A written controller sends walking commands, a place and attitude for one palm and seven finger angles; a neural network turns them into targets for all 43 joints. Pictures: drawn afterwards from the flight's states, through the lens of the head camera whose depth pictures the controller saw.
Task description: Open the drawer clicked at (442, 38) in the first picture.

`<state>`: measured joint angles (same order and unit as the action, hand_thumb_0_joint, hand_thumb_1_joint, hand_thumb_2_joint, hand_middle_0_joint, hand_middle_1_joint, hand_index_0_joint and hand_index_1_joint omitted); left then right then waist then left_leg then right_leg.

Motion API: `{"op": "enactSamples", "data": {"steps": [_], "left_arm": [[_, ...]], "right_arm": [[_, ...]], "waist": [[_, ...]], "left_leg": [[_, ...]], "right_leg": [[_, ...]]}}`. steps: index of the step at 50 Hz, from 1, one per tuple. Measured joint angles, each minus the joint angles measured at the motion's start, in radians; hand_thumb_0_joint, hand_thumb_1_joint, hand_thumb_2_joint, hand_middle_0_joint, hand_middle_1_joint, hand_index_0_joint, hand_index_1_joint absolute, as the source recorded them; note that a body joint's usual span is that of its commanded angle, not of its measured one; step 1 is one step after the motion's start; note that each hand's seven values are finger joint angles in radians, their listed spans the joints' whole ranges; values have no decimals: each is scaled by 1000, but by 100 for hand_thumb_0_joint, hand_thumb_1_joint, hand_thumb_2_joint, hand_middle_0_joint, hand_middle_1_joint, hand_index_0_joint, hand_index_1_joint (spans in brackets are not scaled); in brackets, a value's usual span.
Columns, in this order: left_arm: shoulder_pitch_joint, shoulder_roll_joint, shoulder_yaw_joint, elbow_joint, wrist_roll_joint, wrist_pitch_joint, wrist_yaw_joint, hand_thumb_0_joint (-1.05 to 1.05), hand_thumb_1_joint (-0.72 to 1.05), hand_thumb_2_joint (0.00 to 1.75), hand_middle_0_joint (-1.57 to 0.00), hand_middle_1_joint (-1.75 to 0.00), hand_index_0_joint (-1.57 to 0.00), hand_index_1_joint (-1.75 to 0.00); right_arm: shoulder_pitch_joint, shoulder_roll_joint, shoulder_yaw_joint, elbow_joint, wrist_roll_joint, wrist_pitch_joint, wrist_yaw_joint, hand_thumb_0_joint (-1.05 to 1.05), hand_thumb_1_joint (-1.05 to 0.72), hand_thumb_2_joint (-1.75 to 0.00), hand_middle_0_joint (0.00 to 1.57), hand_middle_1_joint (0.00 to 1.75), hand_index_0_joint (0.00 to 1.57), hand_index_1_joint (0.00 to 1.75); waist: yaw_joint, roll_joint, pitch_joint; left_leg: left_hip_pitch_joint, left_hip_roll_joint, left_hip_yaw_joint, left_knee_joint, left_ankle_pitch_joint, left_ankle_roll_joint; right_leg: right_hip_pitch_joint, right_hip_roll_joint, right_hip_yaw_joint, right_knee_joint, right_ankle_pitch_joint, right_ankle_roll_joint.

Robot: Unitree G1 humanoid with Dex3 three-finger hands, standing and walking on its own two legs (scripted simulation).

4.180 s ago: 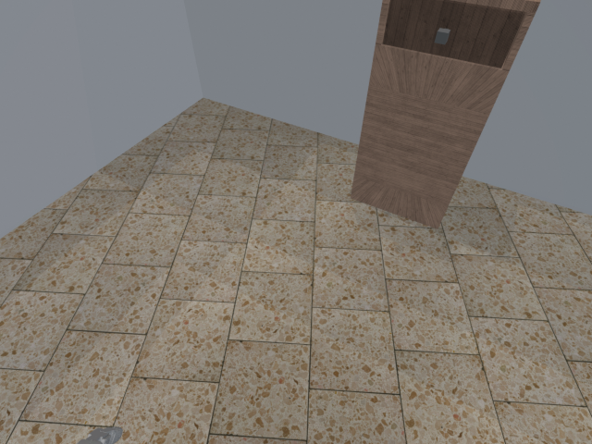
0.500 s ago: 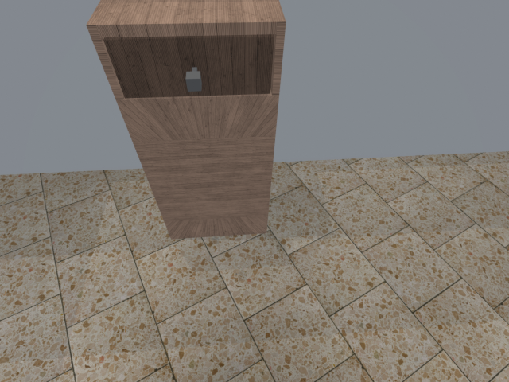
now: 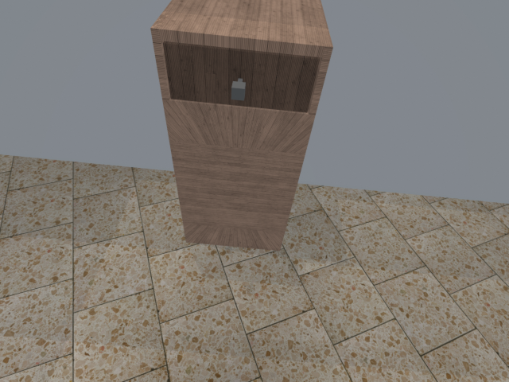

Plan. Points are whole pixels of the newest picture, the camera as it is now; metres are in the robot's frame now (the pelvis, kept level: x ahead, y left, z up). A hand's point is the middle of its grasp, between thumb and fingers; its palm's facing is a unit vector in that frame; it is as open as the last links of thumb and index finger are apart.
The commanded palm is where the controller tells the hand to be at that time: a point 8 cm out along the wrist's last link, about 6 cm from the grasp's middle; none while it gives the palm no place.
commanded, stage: take the last steps up to it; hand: left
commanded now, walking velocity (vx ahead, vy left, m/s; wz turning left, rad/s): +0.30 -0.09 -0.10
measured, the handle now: (239, 87) +0.77 +0.12 +0.06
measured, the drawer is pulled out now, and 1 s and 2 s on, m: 0.00 0.00 0.00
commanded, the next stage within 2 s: come to a stop and stand still in 0.58 s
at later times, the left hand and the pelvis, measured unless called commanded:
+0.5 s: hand (212, 323) +0.26 +0.10 -0.17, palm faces -0.03 -0.98 -0.21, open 7.3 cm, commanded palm none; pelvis +0.15 -0.08 -0.01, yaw -2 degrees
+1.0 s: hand (214, 347) +0.22 +0.09 -0.18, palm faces +0.05 -0.99 -0.15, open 7.3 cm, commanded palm none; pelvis +0.24 -0.07 +0.00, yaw -2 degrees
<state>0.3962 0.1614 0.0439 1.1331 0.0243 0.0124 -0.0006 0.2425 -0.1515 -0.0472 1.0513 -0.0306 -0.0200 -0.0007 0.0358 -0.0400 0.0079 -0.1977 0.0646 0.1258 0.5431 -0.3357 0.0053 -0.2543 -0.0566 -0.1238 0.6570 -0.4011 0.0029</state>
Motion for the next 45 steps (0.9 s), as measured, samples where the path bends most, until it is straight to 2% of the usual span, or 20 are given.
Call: {"op": "enactSamples", "data": {"steps": [2,4,8,11,14,18,20,21,23,25,27,30,33,37,39,40,42,45], "left_arm": [[8,4,5,18,9,20,-9,1,91,90,-20,-30,-20,-30],[-3,9,10,24,13,25,-19,1,91,90,-20,-30,-20,-30],[-59,23,18,-3,11,16,-27,1,91,90,-20,-29,-20,-30],[-115,29,22,-31,8,15,-28,1,91,90,-20,-29,-20,-30],[-174,30,21,-54,4,13,-29,1,91,90,-20,-29,-20,-30],[-245,27,22,-84,0,-2,-29,1,91,90,-20,-29,-20,-30],[-267,29,22,-99,2,-30,-29,0,91,90,-20,-29,-20,-30],[-280,25,25,-104,4,-48,-25,0,91,90,-20,-29,-20,-30],[-294,12,21,-112,-3,-69,-14,0,91,90,-20,-29,-20,-30],[-288,0,15,-110,-5,-72,-5,0,91,90,-20,-29,-20,-30],[-268,-15,6,-98,-4,-70,4,0,91,90,-20,-29,-20,-30],[-232,-12,14,-87,-5,-75,27,-2,95,90,-20,-30,-20,-30],[-192,-5,4,-68,2,-70,26,-2,95,90,-20,-30,-20,-30],[-141,-10,-7,-40,4,-60,22,-1,94,90,-20,-30,-20,-30],[-117,-17,-15,-27,1,-49,24,-1,93,90,-20,-30,-20,-30],[-105,-22,-19,-20,-2,-43,26,0,93,90,-20,-30,-20,-30],[-97,-21,-25,-6,-8,-23,31,0,92,90,-20,-30,-20,-30],[-87,-25,-30,-13,-10,0,38,0,92,90,-20,-30,-20,-30]], "right_arm": [[25,8,3,-1,-2,-15,-11,0,-92,-90,20,30,20,30],[58,12,8,7,-1,-25,-19,0,-92,-90,20,30,20,30],[128,25,18,45,4,-33,-28,0,-92,-90,20,30,20,30],[174,37,21,75,5,-31,-29,0,-91,-90,20,30,20,30],[207,44,20,95,1,-27,-26,0,-91,-90,20,30,20,30],[234,42,12,115,-4,-18,-20,1,-91,-90,20,30,20,30],[249,41,9,124,0,-13,-15,1,-90,-90,20,30,20,30],[239,38,8,130,6,-7,-12,1,-90,-90,20,30,20,30],[204,27,8,124,17,13,-8,1,-90,-90,20,30,20,30],[162,16,2,110,19,17,-7,1,-91,-90,20,30,20,30],[115,1,-5,83,14,15,-9,1,-91,-90,20,30,20,30],[49,-18,-11,35,9,11,-10,1,-91,-90,20,30,20,30],[-15,-26,-13,-3,7,11,-7,1,-91,-90,20,30,20,30],[-79,-23,-4,-28,9,5,-1,0,-91,-90,20,30,20,30],[-102,-18,8,-29,12,0,-4,0,-91,-90,20,30,20,30],[-109,-16,15,-29,14,-4,-7,0,-91,-90,20,30,20,30],[-121,5,25,-19,17,-7,-13,0,-91,-90,20,30,20,30],[-134,31,41,-19,22,5,-20,0,-91,-90,20,30,20,30]], "waist": [[-13,-7,-1],[-27,-4,3],[-36,0,23],[-40,4,36],[-58,14,51],[-89,39,68],[-91,52,68],[-86,63,76],[-84,75,91],[-75,76,87],[-69,77,75],[-62,83,48],[-52,82,28],[-26,71,22],[-9,67,27],[-3,70,29],[7,37,37],[29,-2,48]], "left_leg": [[36,1,16,-31,-2,5],[78,1,20,-87,13,3],[154,-2,25,-182,39,-5],[195,-1,34,-217,33,-17],[228,6,43,-224,9,-36],[250,34,51,-175,-61,-76],[227,61,43,-65,-132,-87],[177,79,23,68,-167,-69],[45,65,-54,381,-195,-29],[-76,48,-76,592,-147,-9],[-171,47,-70,662,-85,-5],[-265,51,-53,600,-28,-17],[-296,54,-33,463,10,-27],[-254,43,-23,244,38,-33],[-194,32,-29,109,115,-35],[-157,32,-31,45,178,-25],[-124,10,-19,24,142,14],[-99,-14,13,-2,123,35]], "right_leg": [[-76,3,21,176,-19,-3],[-146,-5,30,297,24,1],[-253,-37,49,374,127,18],[-298,-58,51,328,174,26],[-299,-67,36,205,189,26],[-238,-46,8,30,180,5],[-176,-24,-9,-55,218,-15],[-184,-13,-17,-22,219,-30],[-169,-4,-35,20,168,-50],[-122,4,-47,-13,149,-57],[-69,15,-59,-74,161,-55],[-2,31,-80,-159,175,-61],[47,45,-89,-212,176,-61],[95,58,-91,-233,154,-52],[111,63,-87,-213,129,-42],[115,68,-86,-193,110,-36],[121,45,-77,-161,84,-21],[116,19,-44,-141,68,-2]]}}
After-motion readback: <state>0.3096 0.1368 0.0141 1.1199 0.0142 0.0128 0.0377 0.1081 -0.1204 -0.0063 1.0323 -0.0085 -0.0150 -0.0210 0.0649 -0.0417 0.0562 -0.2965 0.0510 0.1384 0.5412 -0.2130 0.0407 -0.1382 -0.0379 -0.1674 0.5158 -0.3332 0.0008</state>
